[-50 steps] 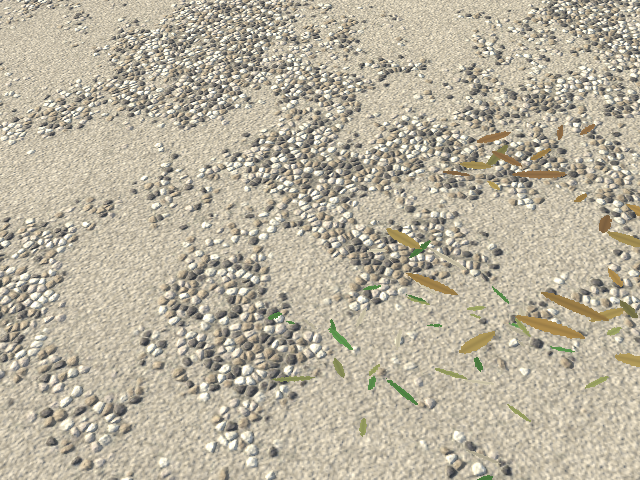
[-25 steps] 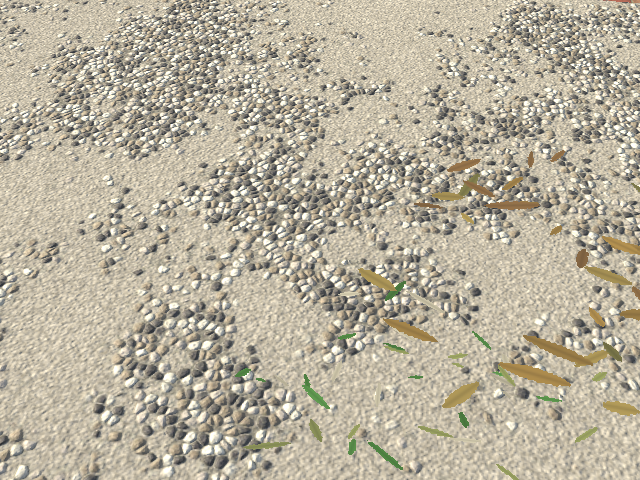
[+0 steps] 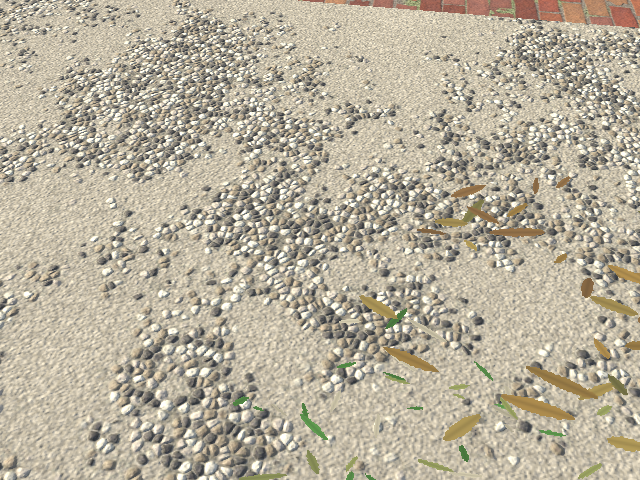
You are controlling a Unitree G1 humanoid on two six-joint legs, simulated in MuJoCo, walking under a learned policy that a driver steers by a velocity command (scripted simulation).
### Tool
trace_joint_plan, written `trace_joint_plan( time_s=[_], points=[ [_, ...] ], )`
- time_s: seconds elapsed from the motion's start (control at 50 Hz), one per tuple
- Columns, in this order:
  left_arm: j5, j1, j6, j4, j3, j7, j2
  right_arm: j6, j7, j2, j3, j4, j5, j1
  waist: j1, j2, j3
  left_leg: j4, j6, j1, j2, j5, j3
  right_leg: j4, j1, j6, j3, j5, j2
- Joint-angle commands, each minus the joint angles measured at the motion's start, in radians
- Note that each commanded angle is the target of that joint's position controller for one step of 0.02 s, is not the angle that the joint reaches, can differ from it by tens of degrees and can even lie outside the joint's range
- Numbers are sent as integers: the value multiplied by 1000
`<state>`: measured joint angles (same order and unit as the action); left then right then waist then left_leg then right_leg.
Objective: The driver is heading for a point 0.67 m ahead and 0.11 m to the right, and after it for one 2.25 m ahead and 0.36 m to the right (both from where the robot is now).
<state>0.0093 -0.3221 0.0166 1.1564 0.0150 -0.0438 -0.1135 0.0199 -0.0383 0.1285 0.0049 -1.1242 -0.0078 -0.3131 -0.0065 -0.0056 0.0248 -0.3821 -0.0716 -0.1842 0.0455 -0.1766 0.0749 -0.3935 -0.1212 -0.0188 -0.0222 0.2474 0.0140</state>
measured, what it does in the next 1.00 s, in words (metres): walks ahead: right foot, then left foot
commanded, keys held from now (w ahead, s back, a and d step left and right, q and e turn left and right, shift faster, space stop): no key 0.12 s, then w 0.74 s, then w+e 0.14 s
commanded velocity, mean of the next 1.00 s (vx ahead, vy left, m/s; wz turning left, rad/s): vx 0.33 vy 0.00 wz -0.02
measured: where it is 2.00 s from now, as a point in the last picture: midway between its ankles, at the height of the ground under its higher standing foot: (336, 419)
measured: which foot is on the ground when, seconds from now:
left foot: down 0.00-0.46, up 0.48-0.88, down 0.90-1.00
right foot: down 0.00-0.24, up 0.26-0.44, down 0.46-0.90, up 0.92-1.00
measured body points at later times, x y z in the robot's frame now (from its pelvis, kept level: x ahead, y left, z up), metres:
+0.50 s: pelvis +0.07 -0.03 -0.01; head +0.08 -0.05 +0.44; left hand +0.08 +0.20 -0.15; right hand +0.00 -0.26 -0.17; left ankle +0.02 +0.07 -0.73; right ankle +0.06 -0.12 -0.75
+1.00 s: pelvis +0.33 -0.01 -0.02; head +0.37 +0.00 +0.43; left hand +0.29 +0.22 -0.17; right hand +0.44 -0.25 -0.15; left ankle +0.40 +0.05 -0.74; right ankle +0.17 -0.12 -0.64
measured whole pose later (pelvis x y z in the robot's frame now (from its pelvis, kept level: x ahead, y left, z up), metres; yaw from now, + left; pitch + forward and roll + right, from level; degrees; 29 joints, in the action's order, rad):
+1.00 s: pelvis +0.33 -0.01 -0.02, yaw -3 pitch +0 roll +1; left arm 0.01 -0.41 0.08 1.07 -0.04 0.00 -0.16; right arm 0.08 0.01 0.19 -0.06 -0.96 -0.03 -0.12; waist 0.03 -0.02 0.07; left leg -0.53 -0.10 -0.36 0.04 -0.18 0.16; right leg -1.18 -0.26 -0.10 0.00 0.35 -0.01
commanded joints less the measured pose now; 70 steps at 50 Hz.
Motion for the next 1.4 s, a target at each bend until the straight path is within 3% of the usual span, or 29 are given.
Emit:
trace_joint_plan(
  time_s=[0.02,0.12,0.2,0.24,0.28,0.3,0.36,0.44,0.46,0.48,0.5,0.52,0.58,0.66,0.78,0.82,0.86,0.88,0.9,0.92,0.94,0.96,0.98,1.04,1.14,1.2,1.28,1.36,1.4],
  points=[
    [0,-77,2,-2,-8,-3,-66,4,-4,64,-8,2,0,-72,-1,0,53,70,-1,25,-135,70,-147,75,-75,-33,103,-103,-108],
    [0,-82,0,4,-6,-5,-62,3,-6,59,-8,-8,0,-79,-1,-2,58,69,-1,26,-136,83,-148,73,-68,-32,100,-109,-107],
    [13,-100,-7,-6,-20,3,-79,-11,0,106,-32,-6,-3,-101,-5,32,91,73,-50,-33,-112,-426,-180,-6,-146,-70,60,291,-36],
    [22,-64,-3,-40,-19,13,-62,-13,6,117,-44,-7,-2,-158,-33,69,165,134,-106,-33,-188,-615,-307,-101,-287,-82,41,358,-13],
    [34,-17,14,-76,-16,26,-37,-9,8,142,-61,-22,-8,-222,-55,125,158,238,-179,20,-320,-672,-485,-249,-350,-73,-44,218,-2],
    [33,7,23,-92,-21,32,-53,-5,10,147,-66,-19,-11,-219,-55,109,151,269,-199,3,-352,-641,-523,-300,-348,-72,-37,190,-20],
    [21,6,43,-120,-33,49,-62,13,15,161,-74,10,-11,-148,-10,83,119,281,-185,-39,-344,-513,-459,-318,-297,-78,-16,209,-45],
    [9,-187,54,-55,-45,44,-42,24,20,144,-77,47,5,-37,91,42,97,109,-108,-284,-184,-420,-216,-31,125,-74,-83,57,28],
    [18,-273,59,-37,-58,34,-83,34,23,110,-67,73,1,5,125,-44,85,-56,-78,-410,-126,-388,-139,56,254,-93,59,155,-70],
    [22,-379,62,-30,-81,23,-178,45,34,34,-46,115,6,39,157,-261,45,-377,-29,-556,-6,-344,15,262,339,-162,458,457,-317],
    [20,-378,49,-20,-92,21,-207,45,41,98,-60,132,-31,61,138,-204,128,-552,-37,-640,-30,-355,-12,305,247,-228,603,547,-415],
    [20,-293,47,-46,-84,22,-176,48,53,111,-64,137,-42,73,85,-98,168,-633,-41,-643,-77,-275,-61,299,169,-231,563,509,-393],
    [8,-179,74,-90,-69,27,-132,53,73,95,-65,121,-30,53,13,-32,134,-632,-9,-574,-116,-87,-65,316,132,-169,324,153,-280],
    [10,-253,91,-59,-54,26,-110,35,75,79,-65,159,-26,150,17,-65,109,-585,24,-580,-103,8,-8,267,150,-159,149,-284,-217],
    [12,-266,99,-54,-53,24,-144,30,74,76,-46,260,-11,373,46,-113,133,-255,-2,-402,-56,97,64,251,102,-158,56,-526,-202],
    [12,-246,102,-54,-57,23,-164,34,65,103,-55,263,-11,342,16,-111,109,-211,-41,-310,-32,76,70,184,144,-149,38,-723,-223],
    [14,-218,98,-55,-66,19,-192,45,50,144,-77,209,-10,154,-69,-105,1,-177,-82,-112,19,38,75,-46,187,-125,6,-959,-218],
    [9,-207,93,-58,-66,21,-193,55,41,170,-93,156,-16,-7,-135,-78,-81,-118,-100,99,12,71,59,-247,109,-109,-6,-890,-188],
    [3,-218,90,-81,-56,28,-154,63,31,246,-116,128,-43,-162,-178,2,-191,-93,-133,341,-192,-104,-163,-533,-90,-101,-22,-540,-139],
    [-37,-351,82,-96,-36,39,-24,61,39,329,-132,133,-57,-191,-102,229,-330,40,-274,572,-508,-224,-690,-930,-418,-69,-30,270,41],
    [-15,-245,75,-100,-66,38,-142,49,45,284,-127,147,-21,-104,-99,66,-270,150,-243,445,-461,-380,-746,-995,-487,-89,88,199,2],
    [-8,-137,75,-140,-73,40,-152,55,45,222,-106,166,-13,20,-58,49,-103,177,-195,275,-432,-370,-563,-955,-512,-96,79,92,-51],
    [-2,-97,77,-147,-73,42,-136,68,49,164,-91,171,-15,73,-33,12,-31,212,-159,144,-390,-227,-441,-898,-471,-99,77,29,-85],
    [26,-123,39,-142,-78,57,-85,91,34,93,-66,134,-12,34,30,50,17,236,-92,-5,-310,6,-203,-811,-367,-86,72,2,-115],
    [24,48,5,-220,-81,77,-82,108,24,129,-68,118,-9,-58,29,61,65,260,-63,37,-282,180,-25,-708,-535,-69,30,-143,-130],
    [17,171,11,-269,-73,88,-81,109,20,124,-60,115,-9,-94,11,60,90,253,-42,56,-255,299,63,-529,-549,-61,-15,-250,-113],
    [20,281,20,-314,-56,91,-64,100,-1,155,-58,100,0,-150,-16,63,91,144,-21,122,-252,684,166,-282,-440,-66,-145,-292,-43],
    [36,99,26,-277,-78,83,-126,78,-26,205,-76,114,-1,-119,64,141,-25,-164,-8,201,-278,1000,193,-229,-244,-133,-162,-159,52],
    [48,-62,48,-236,-108,68,-190,65,-15,220,-87,142,9,-72,157,77,-117,-561,15,124,-252,687,192,-23,-31,-188,-90,-308,47]
  ],
)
